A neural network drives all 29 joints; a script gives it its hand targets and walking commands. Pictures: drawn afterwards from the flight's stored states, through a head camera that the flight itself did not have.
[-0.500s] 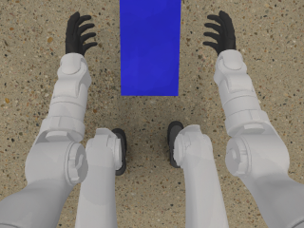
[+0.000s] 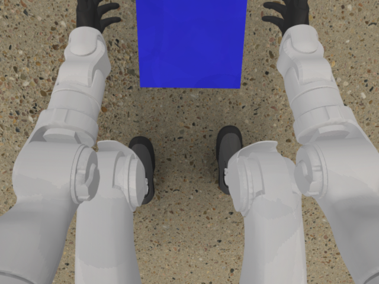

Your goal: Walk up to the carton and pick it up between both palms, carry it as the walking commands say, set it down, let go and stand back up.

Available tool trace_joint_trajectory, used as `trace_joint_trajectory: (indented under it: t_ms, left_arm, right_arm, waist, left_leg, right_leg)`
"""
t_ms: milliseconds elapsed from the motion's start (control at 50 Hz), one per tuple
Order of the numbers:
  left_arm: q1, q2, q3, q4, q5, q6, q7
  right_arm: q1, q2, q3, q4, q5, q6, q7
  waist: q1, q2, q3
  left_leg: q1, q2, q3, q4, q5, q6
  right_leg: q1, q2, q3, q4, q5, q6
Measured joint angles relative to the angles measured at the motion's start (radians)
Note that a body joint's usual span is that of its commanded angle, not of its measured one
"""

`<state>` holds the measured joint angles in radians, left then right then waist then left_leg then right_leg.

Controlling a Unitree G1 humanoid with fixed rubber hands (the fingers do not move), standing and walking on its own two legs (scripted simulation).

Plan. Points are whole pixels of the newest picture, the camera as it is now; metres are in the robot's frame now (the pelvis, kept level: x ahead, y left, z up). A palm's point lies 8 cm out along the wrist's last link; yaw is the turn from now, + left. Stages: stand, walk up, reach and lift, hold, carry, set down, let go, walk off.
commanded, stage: reach and lift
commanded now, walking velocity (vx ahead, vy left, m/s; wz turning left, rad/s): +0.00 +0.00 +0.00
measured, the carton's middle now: (190, 11) +0.54 -0.02 -0.31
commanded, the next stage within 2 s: none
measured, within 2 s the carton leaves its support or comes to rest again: leaves its support in 1.78 s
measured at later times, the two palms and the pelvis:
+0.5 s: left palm (84, 17) +0.52 +0.16 -0.23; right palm (286, 18) +0.51 -0.18 -0.24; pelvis -0.01 +0.00 -0.03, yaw +1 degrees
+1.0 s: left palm (108, 11) +0.52 +0.12 -0.22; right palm (272, 13) +0.51 -0.15 -0.23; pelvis -0.01 +0.00 -0.03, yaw +0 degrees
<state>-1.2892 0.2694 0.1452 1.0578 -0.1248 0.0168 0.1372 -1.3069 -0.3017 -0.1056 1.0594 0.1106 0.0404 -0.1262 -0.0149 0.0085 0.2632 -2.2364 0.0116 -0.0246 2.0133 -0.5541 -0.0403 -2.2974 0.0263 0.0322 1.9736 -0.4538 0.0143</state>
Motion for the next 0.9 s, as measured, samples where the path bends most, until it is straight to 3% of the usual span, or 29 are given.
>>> trace_joint_trajectory:
  t_ms: [180, 280, 900]
  left_arm:
    - [-0.092, 0.072, -0.073, 0.058, -0.104, -0.026, 0.000]
    - [-0.093, 0.072, -0.101, 0.071, -0.118, -0.022, -0.001]
    - [-0.164, -0.024, -0.131, 0.127, -0.123, -0.038, 0.008]
  right_arm:
    - [-0.065, -0.073, 0.077, 0.068, 0.082, -0.022, 0.005]
    - [-0.081, -0.063, 0.093, 0.070, 0.123, -0.022, 0.008]
    - [-0.154, 0.008, 0.105, 0.170, 0.124, -0.047, -0.002]
  waist:
    - [0.002, -0.006, 0.092]
    - [0.002, -0.007, 0.093]
    - [0.002, -0.007, 0.090]
  left_leg:
    - [-0.001, -0.015, -0.003, 0.081, -0.006, -0.005]
    - [-0.001, -0.016, -0.003, 0.099, -0.006, -0.005]
    - [-0.001, -0.017, -0.004, 0.107, -0.007, -0.005]
  right_leg:
    - [-0.001, -0.011, 0.001, 0.086, -0.011, -0.003]
    - [0.000, -0.010, 0.001, 0.102, -0.010, -0.001]
    - [0.001, -0.010, 0.001, 0.110, -0.010, 0.002]
